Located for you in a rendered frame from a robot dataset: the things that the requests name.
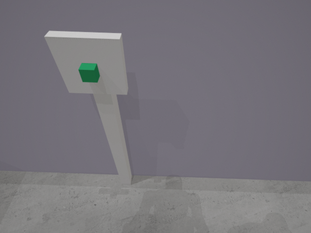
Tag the button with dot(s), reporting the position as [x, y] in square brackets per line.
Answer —
[89, 72]

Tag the panel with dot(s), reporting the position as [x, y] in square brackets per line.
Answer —
[69, 50]

